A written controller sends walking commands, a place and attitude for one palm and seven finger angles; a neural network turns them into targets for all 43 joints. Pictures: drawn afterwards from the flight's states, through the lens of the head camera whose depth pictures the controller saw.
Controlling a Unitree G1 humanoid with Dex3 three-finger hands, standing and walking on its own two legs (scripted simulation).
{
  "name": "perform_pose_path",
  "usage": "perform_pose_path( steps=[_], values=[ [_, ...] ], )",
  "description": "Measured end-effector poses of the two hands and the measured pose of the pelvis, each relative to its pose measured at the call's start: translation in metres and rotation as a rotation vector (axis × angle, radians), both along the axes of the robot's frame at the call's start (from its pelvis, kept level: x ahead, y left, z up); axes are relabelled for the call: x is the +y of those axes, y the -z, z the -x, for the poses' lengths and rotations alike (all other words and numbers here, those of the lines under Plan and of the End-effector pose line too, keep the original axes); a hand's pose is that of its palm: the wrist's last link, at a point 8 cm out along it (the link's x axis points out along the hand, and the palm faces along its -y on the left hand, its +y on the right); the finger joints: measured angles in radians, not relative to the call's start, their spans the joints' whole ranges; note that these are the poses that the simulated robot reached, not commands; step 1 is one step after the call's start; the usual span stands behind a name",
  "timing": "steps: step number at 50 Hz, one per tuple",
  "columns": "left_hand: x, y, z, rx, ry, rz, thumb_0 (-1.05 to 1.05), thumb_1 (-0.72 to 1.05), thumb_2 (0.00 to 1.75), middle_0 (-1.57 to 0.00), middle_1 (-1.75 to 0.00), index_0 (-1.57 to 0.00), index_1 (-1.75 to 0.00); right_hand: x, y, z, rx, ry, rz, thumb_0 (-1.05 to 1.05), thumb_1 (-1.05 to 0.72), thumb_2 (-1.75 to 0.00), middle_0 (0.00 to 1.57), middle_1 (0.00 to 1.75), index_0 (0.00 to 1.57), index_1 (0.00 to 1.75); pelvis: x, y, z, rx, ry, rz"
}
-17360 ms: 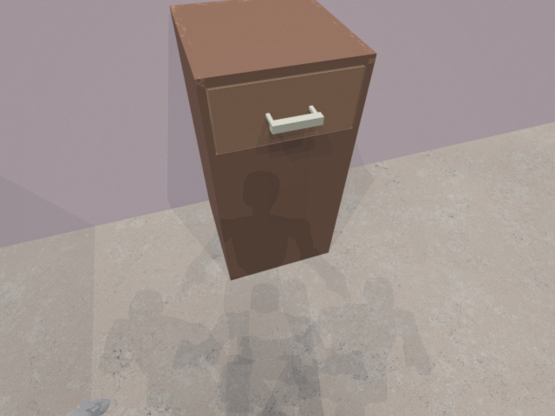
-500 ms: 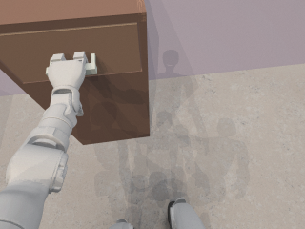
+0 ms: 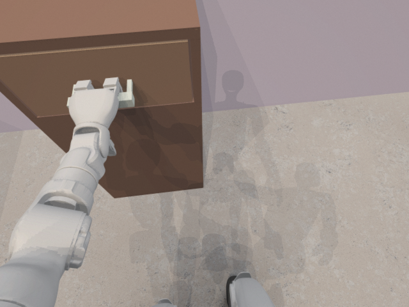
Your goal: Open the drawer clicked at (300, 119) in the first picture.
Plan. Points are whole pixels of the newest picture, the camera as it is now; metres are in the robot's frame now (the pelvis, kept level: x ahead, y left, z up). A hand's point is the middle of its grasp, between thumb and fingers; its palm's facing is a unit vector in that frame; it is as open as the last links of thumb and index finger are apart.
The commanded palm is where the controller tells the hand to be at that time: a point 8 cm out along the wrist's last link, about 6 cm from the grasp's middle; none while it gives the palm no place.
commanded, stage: close the thumb around the handle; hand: left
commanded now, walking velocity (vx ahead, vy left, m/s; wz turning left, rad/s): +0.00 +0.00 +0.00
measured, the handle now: (102, 94) +0.56 +0.19 +0.03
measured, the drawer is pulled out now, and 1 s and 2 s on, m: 0.00 0.03 0.16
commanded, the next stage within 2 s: pull the drawer open in 0.50 s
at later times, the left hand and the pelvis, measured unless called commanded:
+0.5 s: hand (104, 122) +0.49 +0.18 +0.01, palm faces -0.02 +0.00 -1.00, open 6.0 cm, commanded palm +0.47 +0.18 +0.06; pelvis +0.00 +0.00 +0.00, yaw +0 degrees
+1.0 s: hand (103, 133) +0.47 +0.18 +0.01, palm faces -0.01 -0.02 -1.00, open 6.1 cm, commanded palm +0.42 +0.19 +0.06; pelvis +0.01 +0.00 +0.01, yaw -1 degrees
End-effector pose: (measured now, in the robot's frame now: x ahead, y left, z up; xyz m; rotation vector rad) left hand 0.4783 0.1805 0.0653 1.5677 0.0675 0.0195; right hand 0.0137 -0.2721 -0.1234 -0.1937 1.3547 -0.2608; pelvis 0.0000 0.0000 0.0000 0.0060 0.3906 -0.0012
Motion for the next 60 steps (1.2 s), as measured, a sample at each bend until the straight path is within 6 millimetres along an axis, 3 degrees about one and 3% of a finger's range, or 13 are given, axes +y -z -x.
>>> perform_pose_path(
  steps=[21, 43, 50, 60],
  values=[
    [0.001, -0.001, 0.003, -0.010, 0.005, -0.001, 0.00, 0.69, 0.81, -0.34, -1.29, -0.35, -1.29, 0.003, 0.001, 0.001, 0.005, 0.004, -0.011, 0.00, -0.90, -0.90, 0.20, 0.30, 0.20, 0.30, 0.000, -0.001, -0.002, -0.004, 0.001, 0.001],
    [0.001, 0.000, 0.013, -0.007, 0.010, 0.010, 0.01, 0.71, 0.79, -0.31, -1.32, -0.32, -1.31, 0.005, -0.003, -0.008, -0.014, 0.017, -0.020, 0.00, -0.90, -0.90, 0.20, 0.30, 0.20, 0.30, 0.002, -0.006, -0.008, -0.017, 0.017, 0.001],
    [0.001, 0.001, 0.029, -0.017, 0.016, 0.015, 0.01, 0.71, 0.79, -0.30, -1.33, -0.31, -1.30, 0.008, -0.005, -0.028, -0.044, 0.001, -0.033, 0.00, -0.90, -0.90, 0.20, 0.30, 0.20, 0.30, 0.002, -0.010, -0.013, -0.037, 0.016, 0.003],
    [0.000, 0.001, 0.055, -0.023, 0.016, 0.017, 0.01, 0.71, 0.80, -0.29, -1.33, -0.32, -1.30, 0.011, -0.011, -0.071, -0.146, -0.036, -0.039, 0.00, -0.90, -0.90, 0.20, 0.30, 0.20, 0.30, 0.002, -0.015, -0.016, -0.075, 0.009, 0.004]
  ],
)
